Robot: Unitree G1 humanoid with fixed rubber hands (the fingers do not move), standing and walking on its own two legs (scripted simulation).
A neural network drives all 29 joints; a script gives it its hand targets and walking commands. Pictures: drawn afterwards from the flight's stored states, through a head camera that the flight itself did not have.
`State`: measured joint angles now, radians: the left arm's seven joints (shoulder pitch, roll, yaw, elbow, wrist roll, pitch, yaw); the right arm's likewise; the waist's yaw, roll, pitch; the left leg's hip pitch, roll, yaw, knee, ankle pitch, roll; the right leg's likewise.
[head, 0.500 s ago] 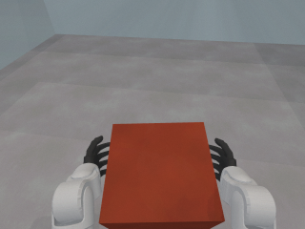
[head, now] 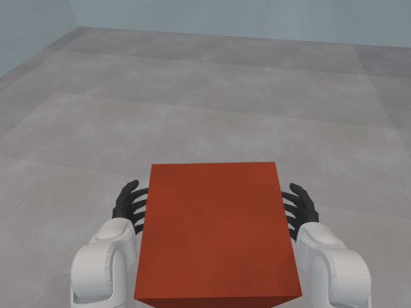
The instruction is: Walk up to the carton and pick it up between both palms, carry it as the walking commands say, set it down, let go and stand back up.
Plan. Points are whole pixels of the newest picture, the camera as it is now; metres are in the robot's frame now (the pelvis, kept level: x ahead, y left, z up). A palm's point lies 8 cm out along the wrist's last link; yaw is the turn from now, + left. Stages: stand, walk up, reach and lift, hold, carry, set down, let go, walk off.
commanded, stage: carry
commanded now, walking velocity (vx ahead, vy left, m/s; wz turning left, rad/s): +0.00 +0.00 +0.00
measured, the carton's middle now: (214, 243) +0.25 +0.00 +0.02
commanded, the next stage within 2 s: hold in 1.02 s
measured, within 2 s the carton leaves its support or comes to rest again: neither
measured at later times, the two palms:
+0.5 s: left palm (117, 236) +0.22 +0.16 +0.10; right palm (308, 240) +0.22 -0.14 +0.10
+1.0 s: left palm (118, 235) +0.23 +0.16 +0.10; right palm (308, 239) +0.22 -0.14 +0.10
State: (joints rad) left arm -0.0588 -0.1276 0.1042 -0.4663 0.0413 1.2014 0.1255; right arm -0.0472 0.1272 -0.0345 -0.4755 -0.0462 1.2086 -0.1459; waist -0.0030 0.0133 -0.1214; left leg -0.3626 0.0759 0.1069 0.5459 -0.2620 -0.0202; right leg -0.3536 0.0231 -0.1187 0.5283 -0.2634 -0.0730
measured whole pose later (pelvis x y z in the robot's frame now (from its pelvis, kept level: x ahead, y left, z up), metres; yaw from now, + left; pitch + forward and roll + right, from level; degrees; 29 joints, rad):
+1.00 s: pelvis -0.02 +0.00 +0.00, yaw +0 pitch +4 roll +0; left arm -0.06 -0.13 0.10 -0.46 0.04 1.22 0.13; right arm -0.05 0.13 -0.03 -0.46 -0.05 1.22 -0.14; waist 0.00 0.01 -0.14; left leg -0.36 0.07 0.11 0.54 -0.23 -0.02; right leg -0.35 0.02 -0.12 0.51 -0.23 -0.07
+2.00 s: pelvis -0.02 +0.01 +0.00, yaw -1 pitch -4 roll -1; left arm -0.28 -0.15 0.29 0.42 0.28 0.52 0.02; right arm -0.27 0.15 -0.20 0.45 -0.28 0.57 -0.10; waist 0.00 0.03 0.01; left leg -0.23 -0.01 -0.02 0.58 -0.29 0.01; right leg -0.21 0.03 -0.09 0.54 -0.26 -0.06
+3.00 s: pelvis -0.07 +0.02 -0.10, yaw -3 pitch +26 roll -1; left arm -0.59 -0.13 0.43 0.61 0.30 0.13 0.10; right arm -0.60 0.13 -0.27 0.64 -0.25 0.18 -0.21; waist 0.00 0.02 -0.05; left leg -1.22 -0.01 0.00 1.15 -0.39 0.01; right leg -1.22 0.03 -0.07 1.12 -0.36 -0.06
